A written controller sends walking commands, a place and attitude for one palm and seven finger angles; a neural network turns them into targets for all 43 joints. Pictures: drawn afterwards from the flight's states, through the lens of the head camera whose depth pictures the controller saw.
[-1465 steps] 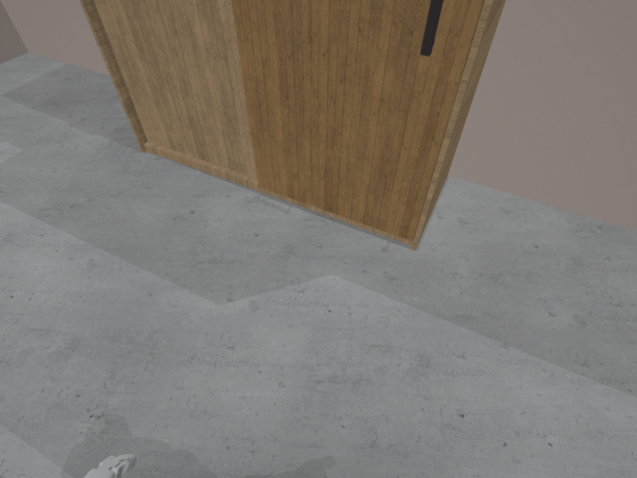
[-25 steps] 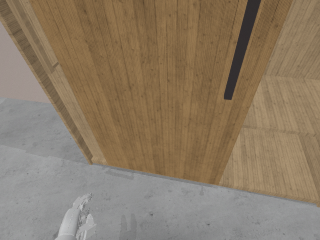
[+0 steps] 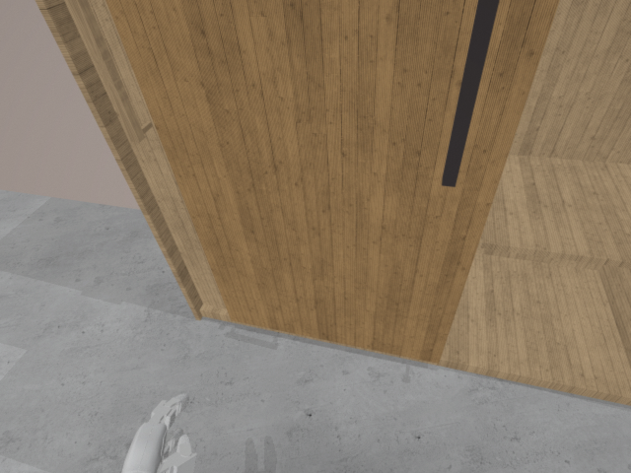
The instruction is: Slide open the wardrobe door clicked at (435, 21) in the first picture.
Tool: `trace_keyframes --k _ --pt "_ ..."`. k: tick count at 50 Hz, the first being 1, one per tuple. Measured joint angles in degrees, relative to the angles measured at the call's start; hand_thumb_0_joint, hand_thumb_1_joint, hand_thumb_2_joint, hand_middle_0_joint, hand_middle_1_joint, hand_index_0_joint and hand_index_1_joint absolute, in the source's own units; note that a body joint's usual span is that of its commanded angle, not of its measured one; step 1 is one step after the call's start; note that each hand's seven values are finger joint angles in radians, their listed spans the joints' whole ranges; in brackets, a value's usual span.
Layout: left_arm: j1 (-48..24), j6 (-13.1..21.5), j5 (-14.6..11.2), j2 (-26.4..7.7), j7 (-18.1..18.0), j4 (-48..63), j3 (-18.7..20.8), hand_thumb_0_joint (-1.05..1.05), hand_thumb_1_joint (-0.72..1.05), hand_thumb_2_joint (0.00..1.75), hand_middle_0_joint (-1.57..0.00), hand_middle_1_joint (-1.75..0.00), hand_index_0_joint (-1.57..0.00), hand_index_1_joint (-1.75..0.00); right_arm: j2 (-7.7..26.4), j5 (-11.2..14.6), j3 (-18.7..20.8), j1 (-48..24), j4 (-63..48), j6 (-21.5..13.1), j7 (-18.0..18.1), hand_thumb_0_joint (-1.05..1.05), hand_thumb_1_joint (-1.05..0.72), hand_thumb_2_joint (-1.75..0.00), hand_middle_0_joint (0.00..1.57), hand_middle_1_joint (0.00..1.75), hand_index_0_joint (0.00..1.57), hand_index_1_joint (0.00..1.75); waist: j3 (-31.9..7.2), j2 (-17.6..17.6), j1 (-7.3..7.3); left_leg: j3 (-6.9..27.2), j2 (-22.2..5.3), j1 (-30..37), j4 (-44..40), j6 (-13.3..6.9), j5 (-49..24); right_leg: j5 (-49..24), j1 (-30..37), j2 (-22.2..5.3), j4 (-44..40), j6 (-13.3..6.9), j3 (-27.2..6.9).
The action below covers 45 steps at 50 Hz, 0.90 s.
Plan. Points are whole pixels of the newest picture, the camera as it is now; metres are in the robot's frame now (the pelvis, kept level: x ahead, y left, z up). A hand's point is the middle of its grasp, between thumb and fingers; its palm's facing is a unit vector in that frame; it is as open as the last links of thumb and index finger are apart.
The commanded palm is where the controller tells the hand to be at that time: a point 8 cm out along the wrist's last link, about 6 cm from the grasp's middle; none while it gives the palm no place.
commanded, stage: step back with the hand held close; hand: right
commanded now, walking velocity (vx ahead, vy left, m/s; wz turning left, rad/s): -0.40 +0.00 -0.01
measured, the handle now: (466, 92) +0.63 -0.22 +0.20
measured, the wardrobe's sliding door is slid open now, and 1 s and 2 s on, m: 0.58 0.58 0.58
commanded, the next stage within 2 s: stop stepping back and stand still in 0.02 s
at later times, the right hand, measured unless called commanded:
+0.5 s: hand out of the picture +0.09 -0.32 +0.17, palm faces +0.48 +0.83 -0.29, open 7.4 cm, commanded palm +0.05 -0.35 +0.18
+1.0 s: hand out of the picture +0.06 -0.34 +0.17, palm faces +0.49 +0.80 -0.34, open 7.4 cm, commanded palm +0.01 -0.38 +0.18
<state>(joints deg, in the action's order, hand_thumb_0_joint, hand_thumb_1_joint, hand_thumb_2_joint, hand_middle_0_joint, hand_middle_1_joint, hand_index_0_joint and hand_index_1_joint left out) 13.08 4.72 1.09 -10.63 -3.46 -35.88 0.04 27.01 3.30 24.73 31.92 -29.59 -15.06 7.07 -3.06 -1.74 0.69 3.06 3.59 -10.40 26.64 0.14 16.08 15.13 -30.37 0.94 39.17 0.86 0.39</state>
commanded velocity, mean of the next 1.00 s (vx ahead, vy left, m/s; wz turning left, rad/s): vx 0.10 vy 0.05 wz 0.00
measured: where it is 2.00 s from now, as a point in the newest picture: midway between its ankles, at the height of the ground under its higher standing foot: outside the picture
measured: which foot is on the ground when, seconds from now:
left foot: down 0.00-0.08, up 0.10-0.32, down 0.34-1.00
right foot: up 0.00-0.04, down 0.06-0.34, up 0.36-0.48, down 0.50-0.70, up 0.72-0.94, down 0.96-1.00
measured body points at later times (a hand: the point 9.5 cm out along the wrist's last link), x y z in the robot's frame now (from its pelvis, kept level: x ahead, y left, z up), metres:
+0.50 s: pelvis -0.10 -0.05 -0.01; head -0.15 -0.08 +0.44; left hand +0.03 +0.20 -0.08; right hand +0.06 -0.36 +0.19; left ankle -0.15 +0.06 -0.73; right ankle -0.03 -0.13 -0.74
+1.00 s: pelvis -0.13 -0.08 -0.01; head -0.16 -0.10 +0.44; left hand +0.00 +0.18 -0.08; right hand +0.03 -0.38 +0.19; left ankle -0.12 +0.02 -0.73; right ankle -0.08 -0.20 -0.74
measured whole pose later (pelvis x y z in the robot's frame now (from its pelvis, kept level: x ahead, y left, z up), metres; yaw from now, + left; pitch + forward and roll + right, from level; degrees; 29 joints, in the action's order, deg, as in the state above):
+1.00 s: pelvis -0.13 -0.08 -0.01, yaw +0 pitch -3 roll +1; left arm 16.4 8.0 0.8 -14.1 -5.0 -39.1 0.9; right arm 20.3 1.2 22.4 26.7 -25.1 -11.6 9.2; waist -1.4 -1.7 0.6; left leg -4.8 -0.2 -14.1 35.1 -1.4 18.0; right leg 12.9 -17.1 -2.7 33.6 -1.0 2.8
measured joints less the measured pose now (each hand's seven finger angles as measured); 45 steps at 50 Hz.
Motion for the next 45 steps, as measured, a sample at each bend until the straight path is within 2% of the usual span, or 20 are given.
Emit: trace_keyframes --k 1,3,6,8,11,15,17,18,19,22,25,27,29,31,33,36,38,40,42,45 --pt "0.85 -0.05 0.09 -0.38 -0.06 -0.48 -0.09 0.01 0.90 0.90 -0.20 -0.30 -0.21 -0.30 -0.42 -0.34 -0.30 0.14 -0.30 0.00 0.13 0.02 -0.89 -0.90 0.21 0.30 0.21 0.30 -0.60 -0.55 0.48 0.54 -0.41 -0.14 -0.17 0.48 -0.27 1.25 1.23 0.35 1.44 0.09 0.05" --pt "2.13 0.18 -0.02 -1.93 -0.60 -0.35 -0.41 0.01 0.90 0.90 -0.20 -0.30 -0.21 -0.30 -1.35 -0.85 -0.86 -1.12 -0.54 -0.12 0.26 0.02 -0.89 -0.90 0.21 0.30 0.21 0.30 -1.03 0.24 0.89 0.43 -0.01 -1.68 0.99 1.44 -0.27 -4.03 6.00 -0.44 -5.67 -0.44 -1.10" --pt "-0.20 1.04 -0.64 -1.79 -1.11 -1.61 0.17 0.01 0.90 0.90 -0.20 -0.30 -0.20 -0.30 -1.31 -0.83 -0.50 -6.73 2.09 -0.67 -0.12 0.01 -0.89 -0.90 0.21 0.30 0.21 0.30 2.66 -0.91 0.86 1.58 -0.13 -5.97 7.98 1.18 3.10 -9.90 5.53 0.96 -8.60 -5.04 -0.68" --pt "-1.39 2.15 -0.10 -1.17 -0.63 -1.44 0.26 0.01 0.90 0.90 -0.20 -0.30 -0.20 -0.30 -1.59 -0.81 0.17 -7.53 2.98 -0.05 -0.48 0.02 -0.89 -0.90 0.21 0.30 0.21 0.30 4.05 -0.23 0.31 1.82 1.83 -8.41 16.05 0.58 7.03 -12.07 5.74 0.41 -11.32 -5.91 -0.67" --pt "-0.85 3.31 -0.15 0.38 0.49 -0.07 0.08 0.01 0.90 0.90 -0.20 -0.30 -0.20 -0.30 -1.63 -0.52 0.29 -4.36 0.89 1.31 -0.58 0.02 -0.89 -0.90 0.21 0.30 0.21 0.30 3.61 0.55 -0.41 -0.88 3.20 -7.14 18.79 -0.57 10.27 -14.22 6.82 -0.68 -16.78 -5.38 -0.82" --pt "1.13 3.50 0.08 1.95 0.94 1.53 -0.90 0.01 0.90 0.90 -0.20 -0.30 -0.21 -0.30 -0.91 0.03 -0.55 1.45 -3.21 3.42 -0.27 0.02 -0.89 -0.90 0.21 0.30 0.21 0.30 0.99 0.23 -0.76 -5.20 3.27 2.30 2.67 -2.46 12.01 -12.26 7.66 -0.30 -22.72 -1.39 -0.61" --pt "0.90 2.96 0.36 1.96 0.99 2.45 -1.47 0.01 0.90 0.90 -0.20 -0.30 -0.21 -0.30 0.65 0.18 0.60 3.52 -5.12 4.09 -0.08 0.02 -0.89 -0.90 0.21 0.30 0.21 0.30 0.27 -1.93 0.29 -4.49 1.04 5.44 -5.91 -4.67 8.67 -5.59 3.99 1.39 -17.73 0.34 1.97" --pt "0.07 2.55 0.59 1.24 0.89 1.89 -1.48 0.01 0.90 0.90 -0.20 -0.30 -0.21 -0.30 0.34 0.36 0.44 3.32 -5.31 4.40 -0.17 0.02 -0.89 -0.90 0.21 0.30 0.21 0.30 0.85 -1.06 1.02 -4.63 0.95 4.78 -6.01 -5.01 2.31 -3.19 1.88 1.02 -12.03 0.56 2.01" --pt "-0.40 2.08 0.59 0.67 0.72 0.63 -1.39 0.01 0.90 0.90 -0.20 -0.30 -0.21 -0.30 -0.02 0.46 -0.08 2.64 -4.97 4.77 -0.23 0.02 -0.89 -0.90 0.21 0.30 0.21 0.30 1.22 -0.06 1.48 -4.76 1.24 4.34 -4.22 -4.74 -0.07 -1.60 0.88 0.68 -5.85 0.68 1.19" --pt "1.31 0.72 -0.34 0.22 0.11 -2.77 -1.10 0.01 0.90 0.90 -0.20 -0.30 -0.21 -0.30 -1.39 0.18 -1.54 -0.98 -1.47 5.57 0.12 0.02 -0.88 -0.90 0.21 0.30 0.21 0.30 -0.98 -0.20 2.09 -4.99 0.36 3.91 0.46 -3.29 3.22 2.91 3.01 0.20 4.48 0.02 -0.14" --pt "3.39 0.65 -0.88 -1.43 -0.87 -3.16 -1.12 0.01 0.90 0.90 -0.20 -0.30 -0.21 -0.30 -4.36 -0.57 -2.24 -6.32 3.03 6.29 1.41 0.01 -0.88 -0.90 0.21 0.30 0.21 0.30 -2.69 0.23 0.72 -6.79 -1.03 1.47 6.80 -2.30 6.91 3.95 9.16 -1.30 -1.94 -1.95 -0.84" --pt "2.42 1.03 -1.06 -1.38 -1.36 -3.56 -0.98 0.01 0.90 0.90 -0.20 -0.30 -0.21 -0.30 -5.61 -0.47 -1.67 -9.27 5.70 6.66 1.99 0.01 -0.89 -0.90 0.21 0.30 0.21 0.30 -0.81 -0.59 -0.43 -5.06 -1.60 -1.40 13.42 -1.79 10.53 -1.49 8.94 0.12 -1.62 -3.62 -0.01" --pt "1.86 1.51 -0.66 -0.21 -1.04 -3.52 -1.24 0.01 0.90 0.90 -0.20 -0.30 -0.21 -0.30 -5.49 -0.22 -0.88 -8.74 6.53 7.39 1.81 0.02 -0.89 -0.90 0.20 0.30 0.21 0.30 0.29 -1.40 -1.55 -3.33 -0.73 -4.61 19.33 -1.86 12.00 -3.68 10.40 0.61 -4.26 -3.85 0.92" --pt "2.64 2.12 -0.33 0.99 -0.35 -2.57 -1.69 0.01 0.90 0.90 -0.20 -0.30 -0.20 -0.30 -4.77 -0.30 -0.92 -6.01 5.09 7.81 1.32 0.02 -0.89 -0.90 0.20 0.30 0.20 0.30 0.66 -1.45 -2.53 -4.20 0.25 -5.76 19.41 -2.05 11.50 -5.36 12.24 0.38 -8.48 -3.49 0.93" --pt "3.99 2.39 -0.04 1.58 0.23 -1.34 -2.12 0.01 0.90 0.90 -0.20 -0.30 -0.20 -0.30 -3.92 -0.75 -1.41 -2.33 2.71 7.25 0.89 0.02 -0.89 -0.90 0.20 0.30 0.20 0.30 0.48 -0.74 -2.98 -6.55 0.93 -4.14 13.24 -2.35 11.21 -4.60 13.05 -0.29 -11.06 -3.24 0.66" --pt "5.17 1.85 0.25 1.52 0.60 0.48 -1.92 0.01 0.90 0.90 -0.20 -0.30 -0.21 -0.30 -1.56 -1.78 -1.20 1.32 -0.64 5.77 0.43 0.02 -0.89 -0.90 0.20 0.30 0.20 0.30 0.31 -0.66 -2.25 -6.84 0.66 -0.99 1.91 -4.63 8.26 4.20 8.64 -0.10 -4.52 -2.20 0.93" --pt "4.20 1.10 0.13 0.86 0.64 -0.82 -1.44 0.01 0.90 0.90 -0.20 -0.30 -0.21 -0.30 -1.19 -1.70 -0.82 1.07 -1.15 4.63 0.34 0.02 -0.89 -0.90 0.21 0.30 0.21 0.30 1.48 -0.81 -0.69 -6.94 0.06 -1.74 1.18 -5.76 -2.21 6.48 4.17 -0.10 7.98 -1.32 0.95" --pt "3.89 0.97 0.00 0.01 0.54 -2.71 -0.97 0.01 0.90 0.90 -0.20 -0.30 -0.21 -0.30 -2.02 -1.79 -0.71 -0.09 0.61 3.23 0.68 0.02 -0.89 -0.90 0.21 0.30 0.21 0.30 1.33 -0.54 0.07 -6.94 -0.37 -1.80 1.56 -5.32 -3.70 6.30 2.00 -0.74 15.12 -1.09 0.98" --pt "4.28 0.89 -0.32 -0.82 0.19 -3.78 -0.49 0.01 0.90 0.90 -0.20 -0.30 -0.21 -0.30 -3.47 -1.83 -0.86 -1.55 3.34 2.89 1.03 0.02 -0.88 -0.90 0.21 0.30 0.21 0.30 0.36 -0.27 0.23 -7.09 -1.04 -1.63 1.36 -4.48 -2.54 5.60 2.16 -1.82 15.33 -1.13 1.58" --pt "4.76 1.48 -0.42 -1.97 -0.69 -4.32 -0.07 0.01 0.90 0.90 -0.20 -0.30 -0.21 -0.30 -5.57 -2.05 -1.57 -3.73 6.37 3.42 1.69 0.01 -0.89 -0.90 0.21 0.30 0.21 0.30 -0.32 -0.47 0.37 -7.36 -2.43 -1.81 2.02 -3.79 -1.68 5.64 6.19 -3.19 7.66 -1.78 2.76"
